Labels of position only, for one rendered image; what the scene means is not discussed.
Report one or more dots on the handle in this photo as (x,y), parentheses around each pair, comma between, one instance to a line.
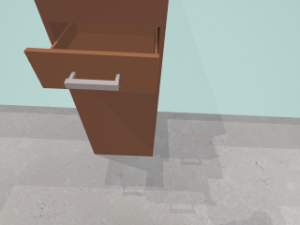
(85,84)

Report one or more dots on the cabinet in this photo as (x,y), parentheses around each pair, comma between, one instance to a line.
(116,123)

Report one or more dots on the drawer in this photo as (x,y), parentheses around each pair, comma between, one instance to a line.
(98,52)

